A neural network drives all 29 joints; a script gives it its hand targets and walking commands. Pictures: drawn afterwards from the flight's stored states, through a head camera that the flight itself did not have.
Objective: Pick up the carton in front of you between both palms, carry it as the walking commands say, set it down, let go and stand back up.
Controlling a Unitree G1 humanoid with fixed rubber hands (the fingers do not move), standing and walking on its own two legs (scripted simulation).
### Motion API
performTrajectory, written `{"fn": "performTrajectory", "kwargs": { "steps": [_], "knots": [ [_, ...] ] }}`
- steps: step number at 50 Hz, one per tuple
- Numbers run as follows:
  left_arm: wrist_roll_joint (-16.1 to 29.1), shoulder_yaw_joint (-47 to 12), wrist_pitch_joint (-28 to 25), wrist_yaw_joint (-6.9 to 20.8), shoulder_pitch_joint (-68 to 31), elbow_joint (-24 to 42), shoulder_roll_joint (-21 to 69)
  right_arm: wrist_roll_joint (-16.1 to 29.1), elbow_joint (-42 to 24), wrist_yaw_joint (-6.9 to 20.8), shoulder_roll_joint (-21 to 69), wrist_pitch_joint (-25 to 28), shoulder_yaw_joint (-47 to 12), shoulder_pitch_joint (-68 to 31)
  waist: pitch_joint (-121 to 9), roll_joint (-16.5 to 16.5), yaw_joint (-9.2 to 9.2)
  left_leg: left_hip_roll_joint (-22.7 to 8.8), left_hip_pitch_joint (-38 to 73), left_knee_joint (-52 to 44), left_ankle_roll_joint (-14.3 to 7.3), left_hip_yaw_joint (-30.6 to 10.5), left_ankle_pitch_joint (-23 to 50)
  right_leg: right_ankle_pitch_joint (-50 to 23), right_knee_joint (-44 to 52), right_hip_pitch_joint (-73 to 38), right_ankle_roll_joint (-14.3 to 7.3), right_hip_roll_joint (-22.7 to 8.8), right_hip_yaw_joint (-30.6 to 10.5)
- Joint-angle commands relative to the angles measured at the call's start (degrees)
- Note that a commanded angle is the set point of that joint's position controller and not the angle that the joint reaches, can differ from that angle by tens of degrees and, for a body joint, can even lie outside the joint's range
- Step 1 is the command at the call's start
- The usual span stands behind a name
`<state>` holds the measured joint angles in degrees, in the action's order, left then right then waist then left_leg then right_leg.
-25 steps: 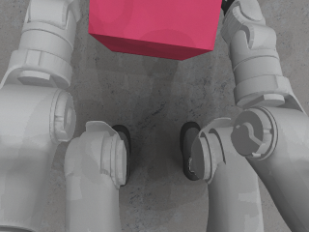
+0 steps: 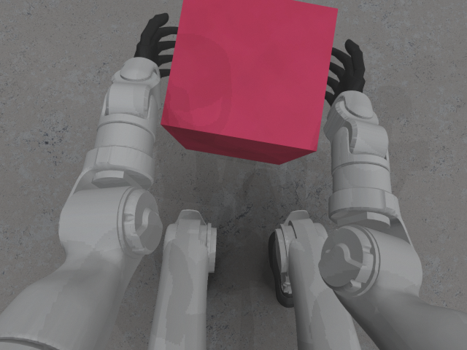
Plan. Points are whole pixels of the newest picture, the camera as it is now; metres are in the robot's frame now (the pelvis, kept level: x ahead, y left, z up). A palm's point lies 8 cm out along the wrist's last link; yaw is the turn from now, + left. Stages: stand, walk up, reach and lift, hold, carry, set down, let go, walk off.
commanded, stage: reach and lift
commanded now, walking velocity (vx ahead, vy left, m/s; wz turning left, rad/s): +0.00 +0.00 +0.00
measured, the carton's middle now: (244, 95) +0.53 +0.02 -0.14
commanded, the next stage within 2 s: none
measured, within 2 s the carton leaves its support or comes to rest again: neither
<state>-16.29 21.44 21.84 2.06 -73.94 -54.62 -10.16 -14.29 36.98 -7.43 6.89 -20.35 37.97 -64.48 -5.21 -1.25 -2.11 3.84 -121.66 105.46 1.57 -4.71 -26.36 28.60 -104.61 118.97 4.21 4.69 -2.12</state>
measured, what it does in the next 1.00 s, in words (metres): rises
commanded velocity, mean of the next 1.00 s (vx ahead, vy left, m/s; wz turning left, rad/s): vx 0.00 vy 0.00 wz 0.00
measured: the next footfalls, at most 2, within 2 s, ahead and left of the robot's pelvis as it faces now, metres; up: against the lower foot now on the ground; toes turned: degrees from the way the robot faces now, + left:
none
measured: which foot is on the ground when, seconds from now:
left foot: down 0.00-1.00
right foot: down 0.00-1.00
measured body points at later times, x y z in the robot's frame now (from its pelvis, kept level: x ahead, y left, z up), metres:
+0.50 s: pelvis +0.04 +0.00 +0.12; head +0.23 +0.04 +0.52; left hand +0.50 +0.17 +0.07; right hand +0.49 -0.14 +0.08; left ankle +0.12 +0.12 -0.43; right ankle +0.12 -0.13 -0.43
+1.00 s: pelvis +0.08 -0.01 +0.25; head +0.16 +0.01 +0.69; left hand +0.44 +0.16 +0.22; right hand +0.45 -0.14 +0.23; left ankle +0.12 +0.12 -0.43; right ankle +0.12 -0.13 -0.43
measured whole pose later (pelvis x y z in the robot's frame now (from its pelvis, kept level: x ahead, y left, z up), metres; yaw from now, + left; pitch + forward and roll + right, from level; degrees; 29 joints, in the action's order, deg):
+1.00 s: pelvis +0.08 -0.01 +0.25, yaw +3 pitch +18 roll +0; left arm -13.5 18.3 23.0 -0.9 -26.5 -32.4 5.7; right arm -13.1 29.8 -3.3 10.4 -20.6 23.0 -25.7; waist -9.6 -1.5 -0.6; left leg 2.0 -50.4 52.7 0.9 -3.9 -20.4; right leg 22.0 -53.3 49.3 1.1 2.4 -4.6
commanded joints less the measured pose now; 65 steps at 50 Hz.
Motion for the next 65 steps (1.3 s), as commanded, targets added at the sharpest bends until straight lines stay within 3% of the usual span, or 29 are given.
{"fn": "performTrajectory", "kwargs": {
  "steps": [1,6,15,20,26,45,59,65],
  "knots": [
    [7.39,-15.08,-1.76,13.54,-27.89,1.56,59.30,8.38,3.20,15.11,53.25,-0.60,-31.17,-42.66,-57.40,3.81,2.31,4.62,35.73,-13.57,-2.30,8.35,1.83,-2.90,11.83,-27.44,-1.42,6.15,8.06],
    [10.25,-21.15,-0.94,13.73,-26.02,8.53,63.59,12.09,-0.66,16.06,57.64,-1.86,-38.94,-39.43,-67.55,1.82,3.50,4.72,45.03,-15.57,-2.07,8.73,9.03,-8.05,14.70,-34.66,-0.48,6.34,7.87],
    [15.51,-31.39,0.35,12.86,-17.55,16.02,71.40,13.87,-2.38,16.75,59.29,-2.15,-45.03,-26.18,-65.45,5.78,1.01,5.24,55.42,-22.32,-0.39,7.33,14.39,-12.24,20.69,-41.50,-1.39,6.59,6.41],
    [14.58,-31.47,-0.47,11.36,-11.56,15.39,73.38,13.21,-0.84,17.37,59.58,-1.31,-44.93,-20.25,-58.32,6.44,0.81,5.34,60.14,-27.57,-0.07,5.93,14.05,-11.45,25.55,-43.51,-1.97,6.52,5.37],
    [12.52,-29.83,-1.66,10.12,-5.30,14.91,73.95,12.16,1.28,18.27,60.36,-0.60,-44.56,-14.05,-52.14,4.49,1.66,5.27,66.18,-33.84,-0.62,4.50,13.75,-10.85,32.02,-48.05,-2.23,6.28,4.15],
    [12.64,-35.35,-1.82,10.61,11.62,22.05,75.94,9.70,-0.41,18.81,62.36,-0.67,-49.15,6.17,-37.45,2.32,1.75,3.96,89.27,-55.38,-1.60,1.45,18.63,-17.69,54.86,-77.09,-3.64,3.69,-0.97],
    [13.31,-38.23,3.91,11.28,24.25,29.38,74.88,9.89,-5.71,20.23,62.24,-6.41,-53.01,19.96,-22.62,0.85,2.15,2.23,108.59,-72.76,-1.87,0.59,26.58,-27.30,73.14,-100.04,-4.02,1.36,-2.68],
    [13.80,-39.40,8.61,11.28,27.20,34.05,73.40,10.47,-8.77,20.80,60.89,-10.77,-53.45,23.66,-14.26,0.80,2.11,1.69,114.34,-79.75,-1.58,0.66,25.09,-26.77,80.04,-107.12,-3.92,0.43,-2.79]
  ]
}}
